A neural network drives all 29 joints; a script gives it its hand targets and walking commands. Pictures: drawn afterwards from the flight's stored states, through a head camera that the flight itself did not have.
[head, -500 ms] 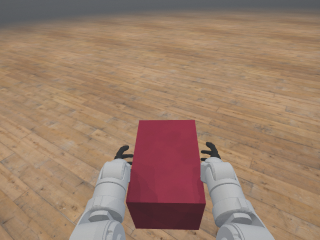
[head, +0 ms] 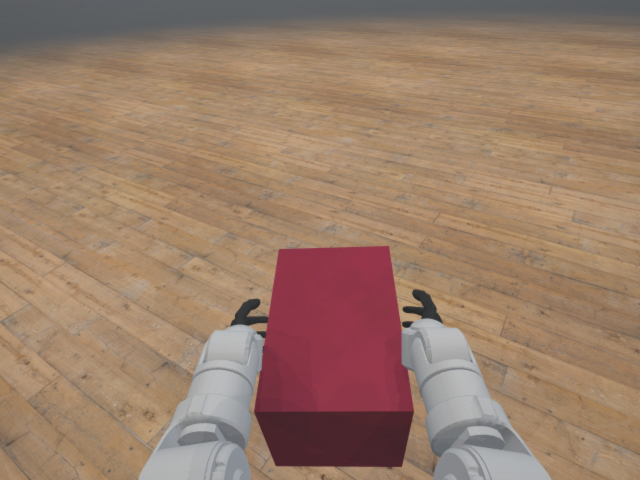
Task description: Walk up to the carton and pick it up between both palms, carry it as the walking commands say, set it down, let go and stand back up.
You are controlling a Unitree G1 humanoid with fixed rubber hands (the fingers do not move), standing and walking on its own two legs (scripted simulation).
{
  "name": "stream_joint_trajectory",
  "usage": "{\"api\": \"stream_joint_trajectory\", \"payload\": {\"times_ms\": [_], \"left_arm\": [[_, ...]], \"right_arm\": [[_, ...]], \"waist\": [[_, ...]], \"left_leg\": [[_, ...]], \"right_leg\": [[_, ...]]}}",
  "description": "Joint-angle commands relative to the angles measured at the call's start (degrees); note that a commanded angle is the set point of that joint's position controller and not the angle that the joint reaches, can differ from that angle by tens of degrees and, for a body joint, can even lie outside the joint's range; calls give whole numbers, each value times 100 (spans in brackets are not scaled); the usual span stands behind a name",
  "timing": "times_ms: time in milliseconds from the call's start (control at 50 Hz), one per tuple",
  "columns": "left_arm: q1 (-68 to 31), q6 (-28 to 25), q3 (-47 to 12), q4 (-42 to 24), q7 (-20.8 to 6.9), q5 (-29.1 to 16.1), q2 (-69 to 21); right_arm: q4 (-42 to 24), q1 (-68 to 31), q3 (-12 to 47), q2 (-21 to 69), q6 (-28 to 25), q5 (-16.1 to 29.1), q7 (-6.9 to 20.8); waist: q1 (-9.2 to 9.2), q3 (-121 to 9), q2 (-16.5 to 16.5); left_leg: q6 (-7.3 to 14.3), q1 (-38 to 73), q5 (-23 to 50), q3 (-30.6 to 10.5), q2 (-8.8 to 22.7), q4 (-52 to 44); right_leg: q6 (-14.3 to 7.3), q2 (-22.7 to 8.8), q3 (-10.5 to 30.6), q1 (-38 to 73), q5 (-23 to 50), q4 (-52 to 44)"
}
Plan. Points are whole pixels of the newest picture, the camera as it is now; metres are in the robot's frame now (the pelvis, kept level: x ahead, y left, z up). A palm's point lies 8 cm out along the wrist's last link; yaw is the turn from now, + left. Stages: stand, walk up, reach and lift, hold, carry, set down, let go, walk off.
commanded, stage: hold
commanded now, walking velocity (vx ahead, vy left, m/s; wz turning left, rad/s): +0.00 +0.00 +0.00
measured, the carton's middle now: (335, 349) +0.35 +0.00 -0.02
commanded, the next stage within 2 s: carry in 0.36 s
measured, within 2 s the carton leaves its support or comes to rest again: neither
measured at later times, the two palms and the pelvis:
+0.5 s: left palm (239, 342) +0.30 +0.13 +0.05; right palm (430, 333) +0.30 -0.12 +0.06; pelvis +0.00 +0.00 +0.00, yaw +0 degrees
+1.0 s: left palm (236, 306) +0.31 +0.13 +0.11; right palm (436, 295) +0.31 -0.13 +0.12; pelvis +0.01 +0.01 +0.00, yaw +0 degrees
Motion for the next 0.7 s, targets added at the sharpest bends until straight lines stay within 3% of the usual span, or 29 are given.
{"api": "stream_joint_trajectory", "payload": {"times_ms": [0, 20, 40, 60, 80, 100, 120, 140, 160, 200, 240, 280, 300, 320, 340, 380, 400, 420, 440, 480, 500, 540, 560, 580, 600, 620, 640, 660, 680], "left_arm": [[-5449, -645, -2554, -1869, -2204, -2007, -7037], [-4832, -519, -2464, -1460, -2200, -1856, -7048], [-4911, -520, -2594, -1584, -2210, -1916, -7097], [-4926, -523, -2560, -1670, -2183, -1928, -7002], [-4632, -507, -2573, -1742, -2201, -1931, -7058], [-4408, -385, -2541, -1565, -2164, -1785, -7024], [-4827, -471, -2745, -1984, -2175, -1970, -7074], [-4514, -374, -2707, -1880, -2142, -1848, -7038], [-4131, -292, -2702, -1649, -2172, -1760, -7110], [-4369, -275, -2475, -1565, -2190, -1754, -7021], [-4278, -262, -2532, -1506, -2178, -1728, -7111], [-4238, -272, -2672, -1709, -2122, -1734, -7085], [-4433, -356, -2723, -1932, -2161, -1809, -7115], [-4542, -316, -2811, -1878, -2167, -1887, -7072], [-5274, -345, -2955, -2219, -2144, -1885, -6878], [-5491, -297, -3009, -2469, -1996, -2003, -6772], [-5973, -271, -3174, -2849, -1933, -2074, -6681], [-5415, -132, -2941, -2295, -1894, -1913, -6721], [-5849, -107, -3131, -2751, -1842, -1982, -6670], [-5747, 82, -3256, -3094, -1698, -2155, -6759], [-5756, 230, -3332, -3466, -1637, -2281, -6800], [-5721, 503, -3565, -3959, -1459, -2532, -6862], [-5500, 670, -3699, -4189, -1367, -2620, -6795], [-5437, 789, -3815, -4516, -1252, -2695, -6760], [-6219, 971, -3836, -4399, -1108, -2777, -6660], [-6314, 1064, -3786, -4562, -958, -2750, -6367], [-5816, 1272, -3760, -4391, -853, -2758, -6394], [-5894, 1432, -3862, -4281, -765, -2780, -6462], [-5173, 1522, -3846, -4913, -629, -2829, -6316]], "right_arm": [[-613, -4488, 2815, 6827, -255, 1825, 3421], [-639, -4315, 2766, 6625, -220, 1752, 3400], [-630, -4281, 2734, 6548, -226, 1735, 3416], [-590, -4168, 2882, 6670, -132, 1817, 3426], [-956, -4369, 3048, 6610, -171, 1946, 3443], [-641, -3923, 2804, 6507, -85, 1781, 3441], [-675, -3768, 2871, 6584, -84, 1753, 3449], [-514, -3565, 2758, 6515, -11, 1686, 3453], [-600, -3357, 2764, 6402, 19, 1606, 3431], [-409, -3619, 2555, 6341, 22, 1606, 3502], [-547, -3771, 2635, 6314, -4, 1611, 3517], [-654, -3776, 2838, 6333, -29, 1751, 3525], [-818, -3772, 2891, 6344, -60, 1770, 3561], [-825, -3799, 2889, 6349, -56, 1794, 3508], [-664, -4361, 2893, 6442, -9, 1828, 3448], [-1115, -4650, 3028, 6389, 60, 1871, 3343], [-886, -4559, 2977, 6550, 127, 1809, 3293], [-1274, -4989, 3070, 6309, 138, 1885, 3205], [-1293, -4843, 3126, 6430, 195, 1887, 3150], [-1950, -5202, 3457, 6462, 357, 2160, 3040], [-2271, -5277, 3546, 6532, 507, 2303, 2971], [-2654, -5060, 3676, 6538, 779, 2485, 2798], [-2752, -4707, 3740, 6486, 934, 2567, 2711], [-3105, -4853, 3927, 6497, 1072, 2814, 2637], [-3217, -5637, 3766, 6143, 1137, 2811, 2429], [-3139, -5371, 3747, 6012, 1240, 2765, 2275], [-3096, -4857, 3597, 5927, 1432, 2643, 2127], [-3437, -5299, 3610, 5724, 1513, 2627, 1996], [-3560, -4255, 3672, 5900, 1657, 2756, 1952]], "waist": [[174, -2562, -25], [93, -2350, -77], [10, -2432, 73], [125, -2181, -238], [191, -2478, -193], [165, -2433, 55], [53, -2755, -10], [48, -2360, 148], [-50, -2330, 17], [4, -2006, 96], [42, -2122, 223], [60, -2253, 321], [35, -2705, 106], [48, -2459, 229], [123, -2067, 50], [116, -1636, -85], [133, -1670, -207], [157, -1417, -213], [159, -1402, -291], [155, -1488, -540], [136, -1558, -588], [100, -1794, -584], [84, -1868, -170], [78, -2030, 38], [61, -2028, 1005], [113, -2138, 832], [112, -2291, 835], [153, -2301, 1026], [158, -2511, 854]], "left_leg": [[188, 1058, 140, 171, -538, -832], [180, 1108, 162, 167, -509, -861], [170, 1258, 306, 75, -461, -897], [203, 1115, 163, 52, -458, -888], [185, 1245, 725, 79, -461, -849], [136, 1194, 879, 113, -520, -907], [81, 1232, 933, 41, -497, -937], [85, 1162, 767, 105, -547, -967], [114, 1163, 636, 94, -489, -960], [97, 1013, 199, 79, -453, -1119], [91, 962, 211, 72, -459, -1113], [79, 1145, 647, 75, -486, -1019], [56, 1295, 692, 35, -465, -961], [49, 1209, 835, 74, -477, -922], [166, 654, 386, -21, 464, -179], [213, 192, -274, 215, 290, -86], [249, -96, -656, 240, 180, 52], [246, -146, -857, 247, 122, 70], [298, -379, -934, 170, 187, 21], [280, -172, -566, 281, 77, 407], [316, 35, -600, 354, 41, 429], [329, -146, -447, 75, 265, -36], [350, 123, -398, 97, 287, -145], [445, 177, -546, -472, 696, -681], [554, 325, -411, -943, 1008, -1090], [641, 289, -524, -1074, 1138, -1149], [666, 397, -19, -1116, 1217, -1083], [599, 380, 914, -611, 1018, -749], [527, 496, 946, -562, 945, -635]], "right_leg": [[10, 538, -188, 993, 313, -1059], [22, 504, -171, 921, 322, -1142], [-29, 535, -208, 785, 476, -1067], [39, 526, -177, 888, 341, -1116], [55, 525, -224, 1066, 917, -1045], [7, 551, -206, 1015, 1063, -1099], [4, 616, -269, 1104, 1122, -1050], [-26, 600, -247, 1085, 1002, -1139], [12, 577, -263, 1173, 942, -1158], [-29, 579, -300, 881, 448, -1171], [-63, 611, -257, 1068, 560, -1104], [-56, 574, -202, 1091, 954, -1099], [-15, 600, -297, 1000, 866, -1064], [-47, 611, -250, 1083, 1052, -1045], [-133, -757, 246, 337, 1652, -667], [-208, -973, 705, -88, 891, -960], [-232, -1103, 951, -87, -208, -1340], [-246, -1207, 1187, -412, -1380, -1620], [-260, -1191, 1109, -324, -1976, -1728], [-340, -1386, 1346, -661, -2119, -1987], [-301, -1359, 1252, -909, -2173, -1944], [-289, -1237, 1040, -669, -1454, -1496], [-269, -1071, 812, -805, -1121, -1244], [-152, -704, 337, -815, -963, -705], [-9, -321, -48, -950, -464, 38], [-22, -172, -180, -714, -294, 84], [5, -195, -227, -568, -206, 154], [-4, -280, -199, -477, 89, 79], [-39, -300, -96, -310, 211, -203]]}}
